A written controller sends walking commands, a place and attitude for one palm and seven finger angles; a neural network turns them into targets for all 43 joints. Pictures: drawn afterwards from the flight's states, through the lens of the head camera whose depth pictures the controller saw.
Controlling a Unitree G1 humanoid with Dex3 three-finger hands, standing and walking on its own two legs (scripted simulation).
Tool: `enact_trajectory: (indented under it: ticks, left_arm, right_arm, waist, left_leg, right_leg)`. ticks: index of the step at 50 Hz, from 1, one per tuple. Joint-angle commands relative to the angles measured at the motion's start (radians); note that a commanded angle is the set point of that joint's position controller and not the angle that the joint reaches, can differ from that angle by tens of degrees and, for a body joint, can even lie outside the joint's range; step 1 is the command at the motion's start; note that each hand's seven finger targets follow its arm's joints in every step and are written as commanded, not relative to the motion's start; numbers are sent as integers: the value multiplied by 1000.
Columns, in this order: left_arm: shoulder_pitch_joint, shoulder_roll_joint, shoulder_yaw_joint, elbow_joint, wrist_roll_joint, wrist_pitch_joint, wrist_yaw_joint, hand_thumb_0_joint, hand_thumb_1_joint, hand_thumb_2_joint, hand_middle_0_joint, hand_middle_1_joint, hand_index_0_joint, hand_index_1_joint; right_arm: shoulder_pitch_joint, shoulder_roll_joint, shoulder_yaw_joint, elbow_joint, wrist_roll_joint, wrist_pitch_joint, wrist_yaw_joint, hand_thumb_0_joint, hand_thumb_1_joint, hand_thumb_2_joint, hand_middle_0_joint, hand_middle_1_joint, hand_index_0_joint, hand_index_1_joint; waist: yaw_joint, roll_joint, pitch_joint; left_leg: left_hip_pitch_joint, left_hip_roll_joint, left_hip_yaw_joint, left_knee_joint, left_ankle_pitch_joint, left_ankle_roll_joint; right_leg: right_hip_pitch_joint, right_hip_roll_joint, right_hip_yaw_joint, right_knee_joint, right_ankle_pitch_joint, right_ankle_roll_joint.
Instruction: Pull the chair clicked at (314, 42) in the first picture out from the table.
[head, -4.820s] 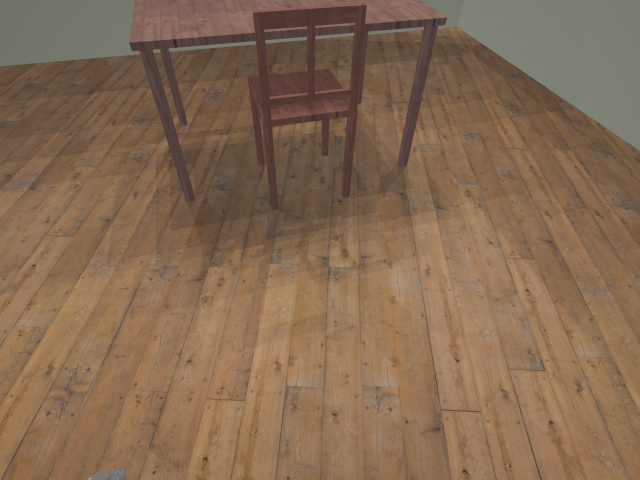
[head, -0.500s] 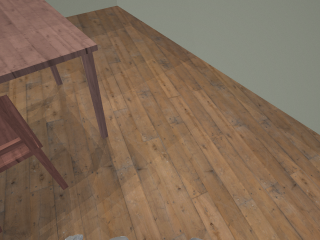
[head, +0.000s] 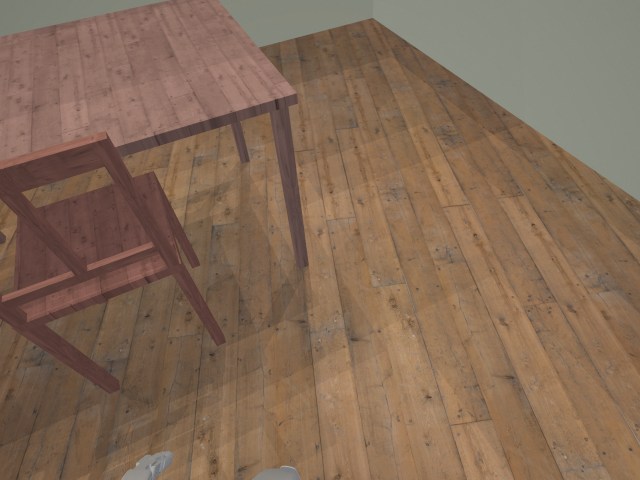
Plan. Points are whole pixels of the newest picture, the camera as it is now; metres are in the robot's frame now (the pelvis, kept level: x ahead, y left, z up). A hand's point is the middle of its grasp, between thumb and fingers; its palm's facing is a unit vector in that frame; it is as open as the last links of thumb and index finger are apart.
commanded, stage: turn to face it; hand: left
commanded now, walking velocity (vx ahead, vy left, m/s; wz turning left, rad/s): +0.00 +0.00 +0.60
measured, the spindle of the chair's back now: (49, 235) +0.55 +0.57 -0.09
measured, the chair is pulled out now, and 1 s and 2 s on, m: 0.00 0.00 0.00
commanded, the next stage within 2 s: take the last steps up to it in 0.74 s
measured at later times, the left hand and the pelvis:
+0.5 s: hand out of the picture -0.07 +0.24 -0.17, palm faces +0.35 -0.89 -0.28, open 7.4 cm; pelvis -0.02 +0.02 +0.00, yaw +17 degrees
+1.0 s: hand out of the picture -0.04 +0.16 -0.13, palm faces +0.45 -0.85 -0.26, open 7.3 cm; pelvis -0.02 -0.03 +0.01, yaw +26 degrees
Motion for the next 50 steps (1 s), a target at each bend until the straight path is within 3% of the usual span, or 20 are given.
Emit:
enact_trajectory:
  ticks: [1, 4, 9, 14, 16, 18, 19, 20, 21, 23, 26, 34, 38, 39, 40, 41, 42, 43, 45, 50]
  left_arm:
    - [-37, 203, 46, -89, 8, -26, 20, 0, 900, 900, -200, -300, -200, -300]
    - [-31, 155, 30, -85, 11, -36, 17, 0, 900, 900, -200, -300, -200, -300]
    - [95, 194, 39, -35, 16, -33, 15, 0, 900, 900, -200, -300, -200, -300]
    - [139, 228, 51, -10, 21, -25, 12, 0, 900, 900, -200, -300, -200, -300]
    - [130, 240, 57, -2, 21, -21, 11, 0, 900, 900, -200, -300, -200, -300]
    - [116, 232, 59, 5, 11, -18, 8, 0, 900, 900, -200, -300, -200, -300]
    - [107, 210, 56, -1, 3, -14, 4, 0, 900, 900, -200, -300, -200, -300]
    - [99, 143, 42, -44, -4, -11, -6, 0, 900, 900, -200, -300, -200, -300]
    - [36, 129, 25, -75, 8, -4, -2, 0, 900, 900, -200, -300, -200, -300]
    - [-16, 135, 33, -46, 5, 9, 6, 0, 900, 900, -200, -300, -200, -300]
    - [55, 130, 32, 5, 4, 9, -8, 0, 900, 900, -200, -300, -200, -300]
    - [33, 104, 19, -5, -1, 8, -3, 0, 900, 900, -200, -300, -200, -300]
    - [113, 93, 17, 16, -4, -12, 2, 0, 900, 900, -200, -300, -200, -300]
    - [149, 117, 20, 28, -1, -23, 5, 0, 900, 900, -200, -300, -200, -300]
    - [156, 177, 29, 30, 11, -37, 12, 0, 900, 900, -200, -300, -200, -300]
    - [157, 246, 39, 26, 17, -41, 13, 0, 900, 900, -200, -300, -200, -300]
    - [161, 233, 39, 23, 7, -43, 14, 0, 900, 900, -200, -300, -200, -300]
    - [120, 200, 35, 21, 8, -42, 14, 0, 900, 900, -200, -300, -200, -300]
    - [68, 159, 29, 13, 7, -45, 11, 0, 900, 900, -200, -300, -200, -300]
    - [150, 117, 25, 60, 9, -76, 5, 0, 900, 900, -200, -300, -200, -300]
  right_arm:
    - [-42, -99, -27, -95, -7, -5, 6, 0, -900, -900, 200, 300, 200, 300]
    - [-8, -71, -16, -70, -3, -3, 17, 0, -900, -900, 200, 300, 200, 300]
    - [-117, -59, -1, -92, 0, -1, 15, 0, -900, -900, 200, 300, 200, 300]
    - [-150, -45, 20, -100, 8, -16, 12, 0, -900, -900, 200, 300, 200, 300]
    - [-121, -46, 24, -96, 10, -24, 8, 0, -900, -900, 200, 300, 200, 300]
    - [-60, -69, 21, -80, 7, -36, 4, 0, -900, -900, 200, 300, 200, 300]
    - [0, -122, 7, -68, 2, -46, 3, 0, -900, -900, 200, 300, 200, 300]
    - [41, -236, -19, -68, -5, -52, -4, 0, -900, -900, 200, 300, 200, 300]
    - [98, -268, -23, -48, 2, -42, -7, 0, -900, -900, 200, 300, 200, 300]
    - [40, -201, -7, -45, -1, -46, -30, 0, -900, -900, 200, 300, 200, 300]
    - [-61, -152, 15, -75, 0, -55, -32, 0, -900, -900, 200, 300, 200, 300]
    - [-25, -150, 14, -48, -4, -45, -29, 0, -900, -900, 200, 300, 200, 300]
    - [-52, -139, 12, -42, -1, -43, -27, 0, -900, -900, 200, 300, 200, 300]
    - [-55, -121, 14, -38, 6, -45, -24, 0, -900, -900, 200, 300, 200, 300]
    - [-21, -61, 21, -39, 15, -47, -19, 0, -900, -900, 200, 300, 200, 300]
    - [-28, -19, 31, -65, 16, -45, -16, 0, -900, -900, 200, 300, 200, 300]
    - [-36, -56, 21, -53, 6, -23, -24, 0, -900, -900, 200, 300, 200, 300]
    - [-37, -61, 16, -34, 5, -17, -21, 0, -900, -900, 200, 300, 200, 300]
    - [1, -54, 13, 9, -3, -18, -7, 0, -900, -900, 200, 300, 200, 300]
    - [20, -34, 14, 38, -16, -30, 10, 0, -900, -900, 200, 300, 200, 300]
  waist:
    - [5, -224, 16]
    - [-6, -213, 14]
    - [62, -223, -14]
    - [91, -277, -80]
    - [78, -280, -107]
    - [40, -244, -141]
    - [1, -114, -183]
    - [-24, 194, -188]
    - [-51, 195, -174]
    - [-33, 207, -103]
    - [26, 92, -75]
    - [8, 84, -74]
    - [50, 77, -87]
    - [67, 35, -100]
    - [60, -151, -112]
    - [64, -321, -87]
    - [79, -369, -103]
    - [62, -292, -60]
    - [37, -170, -14]
    - [58, -172, 16]
  left_leg:
    - [-154, 86, 34, 514, -85, -23]
    - [-148, 100, 90, 525, 0, -51]
    - [-118, 114, 145, 328, -80, -69]
    - [-3, 103, 199, 98, -132, -47]
    - [63, 94, 218, -10, -108, -34]
    - [211, 91, 227, -247, 57, -15]
    - [396, 158, 160, -357, 247, 12]
    - [567, 424, -171, -339, 651, 142]
    - [515, 520, -193, -332, 834, 238]
    - [390, 418, -130, -343, 743, 221]
    - [343, 324, -19, -361, 664, 176]
    - [331, 317, -73, -373, 522, 201]
    - [257, 279, -87, -295, 496, 159]
    - [207, 241, -64, -237, 410, 116]
    - [77, 143, 29, -92, 193, 47]
    - [-39, 37, 107, 81, -191, 2]
    - [3, 68, 26, 212, -255, 10]
    - [-16, 71, 26, 325, -196, 9]
    - [-70, 100, 43, 426, -64, 0]
    - [-142, 138, 79, 414, 78, -19]
  right_leg:
    - [-31, -355, 259, -343, 21, -120]
    - [29, -279, 72, -277, 213, -91]
    - [164, -325, 31, -239, 378, -121]
    - [224, -349, -6, -166, 546, -129]
    - [230, -352, -22, -124, 577, -117]
    - [190, -319, -80, -18, 553, -56]
    - [65, -285, -122, 137, 437, -5]
    - [-255, -150, -150, 335, -113, 76]
    - [-307, -121, -69, 459, -367, 76]
    - [-310, -114, 24, 554, -266, 75]
    - [-260, -102, 17, 542, -126, 84]
    - [-142, -50, 5, 263, -146, 72]
    - [38, -15, -17, -31, 11, 55]
    - [138, -37, 0, -177, 128, 53]
    - [251, -195, 163, -256, 239, 9]
    - [236, -396, 335, -287, 393, -102]
    - [130, -410, 353, -311, 391, -149]
    - [96, -375, 340, -341, 255, -168]
    - [105, -305, 233, -353, 84, -133]
    - [155, -286, 176, -430, -116, -101]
